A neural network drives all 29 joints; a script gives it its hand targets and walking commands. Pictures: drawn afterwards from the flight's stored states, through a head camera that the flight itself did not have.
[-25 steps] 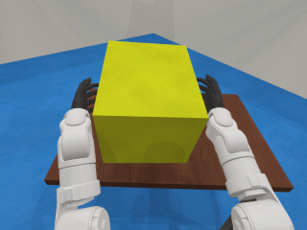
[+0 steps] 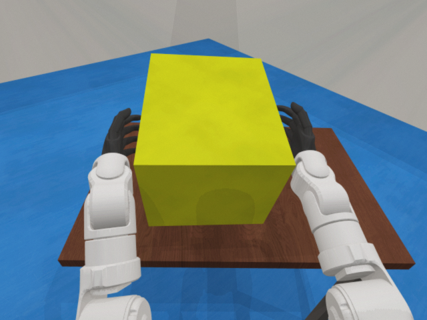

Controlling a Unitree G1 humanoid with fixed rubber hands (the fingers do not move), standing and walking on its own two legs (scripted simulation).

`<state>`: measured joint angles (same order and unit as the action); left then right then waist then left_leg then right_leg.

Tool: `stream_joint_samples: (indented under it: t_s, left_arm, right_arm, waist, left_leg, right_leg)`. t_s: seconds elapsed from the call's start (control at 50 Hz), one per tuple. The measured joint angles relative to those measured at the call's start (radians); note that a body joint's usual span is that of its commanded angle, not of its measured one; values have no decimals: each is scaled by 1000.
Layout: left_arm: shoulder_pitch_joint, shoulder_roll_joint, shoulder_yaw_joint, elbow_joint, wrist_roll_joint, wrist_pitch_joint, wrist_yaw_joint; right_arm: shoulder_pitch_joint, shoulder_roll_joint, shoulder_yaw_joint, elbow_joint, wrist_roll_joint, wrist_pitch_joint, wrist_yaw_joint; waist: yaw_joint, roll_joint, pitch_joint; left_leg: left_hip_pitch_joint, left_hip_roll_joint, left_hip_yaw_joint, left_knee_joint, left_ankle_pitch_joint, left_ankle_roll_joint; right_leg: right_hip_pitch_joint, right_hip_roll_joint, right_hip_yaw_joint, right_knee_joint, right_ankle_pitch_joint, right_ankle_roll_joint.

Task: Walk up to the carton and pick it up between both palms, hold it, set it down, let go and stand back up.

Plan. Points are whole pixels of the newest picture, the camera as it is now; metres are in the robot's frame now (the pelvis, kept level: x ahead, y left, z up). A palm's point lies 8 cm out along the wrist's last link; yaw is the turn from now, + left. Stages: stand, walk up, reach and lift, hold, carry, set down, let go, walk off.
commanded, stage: hold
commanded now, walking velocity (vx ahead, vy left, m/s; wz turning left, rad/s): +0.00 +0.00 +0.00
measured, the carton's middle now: (207, 138) +0.44 +0.00 +0.15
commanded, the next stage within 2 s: none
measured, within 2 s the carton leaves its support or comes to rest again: neither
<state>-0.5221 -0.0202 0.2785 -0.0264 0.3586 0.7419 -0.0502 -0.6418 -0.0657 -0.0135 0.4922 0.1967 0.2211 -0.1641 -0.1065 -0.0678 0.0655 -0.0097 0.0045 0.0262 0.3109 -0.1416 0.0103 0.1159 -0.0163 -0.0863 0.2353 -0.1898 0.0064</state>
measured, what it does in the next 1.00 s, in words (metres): stands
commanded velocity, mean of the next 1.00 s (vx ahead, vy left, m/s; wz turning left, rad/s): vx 0.00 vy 0.00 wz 0.00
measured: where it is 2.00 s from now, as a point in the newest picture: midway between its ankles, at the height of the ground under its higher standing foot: outside the picture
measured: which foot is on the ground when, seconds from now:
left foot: down 0.00-1.00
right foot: down 0.00-1.00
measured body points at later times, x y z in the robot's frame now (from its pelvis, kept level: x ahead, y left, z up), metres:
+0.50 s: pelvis -0.03 -0.02 +0.00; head -0.08 +0.02 +0.45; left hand +0.35 +0.18 +0.20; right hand +0.36 -0.15 +0.20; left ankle +0.03 +0.11 -0.75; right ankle -0.03 -0.12 -0.75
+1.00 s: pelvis +0.00 +0.00 +0.00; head -0.04 +0.02 +0.45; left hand +0.36 +0.16 +0.19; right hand +0.36 -0.17 +0.18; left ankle +0.03 +0.11 -0.75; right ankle -0.03 -0.12 -0.75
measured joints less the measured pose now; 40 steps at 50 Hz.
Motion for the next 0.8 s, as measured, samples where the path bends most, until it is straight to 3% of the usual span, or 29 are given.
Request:
stream_joint_samples:
  t_s: [0.12, 0.24, 0.36, 0.46, 0.56, 0.68, 0.8]
  left_arm:
    - [52, -21, -8, -79, 0, 26, -4]
    - [46, -27, 18, -92, 6, 38, -25]
    - [-23, -11, 72, -16, 20, 43, -67]
    - [-113, 22, 110, 123, 32, 23, -88]
    - [-145, 49, 87, 171, 24, -5, -76]
    - [-142, 36, 71, 196, 28, -21, -51]
    - [-61, 8, 30, 74, 7, -6, -15]
  right_arm:
    - [64, -17, 44, -78, 37, 16, -22]
    - [63, -17, 58, -109, 42, 47, -44]
    - [6, 11, 38, -55, -3, 80, -54]
    - [-62, 56, -34, 47, -78, 80, -45]
    - [-102, 73, -93, 87, -104, 53, -26]
    - [-125, 57, -116, 131, -105, 36, 1]
    - [-56, 21, -49, 60, -41, 10, 8]
  waist:
    - [-11, 17, 21]
    - [1, 30, 33]
    - [30, 15, 19]
    - [51, -21, -10]
    - [47, -38, -31]
    - [31, -30, -31]
    - [16, -8, -21]
  left_leg:
    - [28, 5, -4, 6, -10, -6]
    - [43, 15, -7, -3, 4, -15]
    - [35, 21, -8, -29, 38, -21]
    - [3, 20, -5, -45, 52, -6]
    - [-41, 21, -5, -44, 73, -20]
    - [-48, 7, 2, -35, 55, -6]
    - [-33, -1, 15, -17, 23, 5]
  right_leg:
    - [31, 6, -3, 0, -8, -6]
    - [35, 16, -3, 12, -5, -16]
    - [6, 22, -3, 32, 3, -27]
    - [-41, 21, -2, 45, 10, -29]
    - [-82, 20, -7, 45, 18, -30]
    - [-81, 5, -2, 36, 16, -14]
    - [-51, -3, 11, 15, 10, 2]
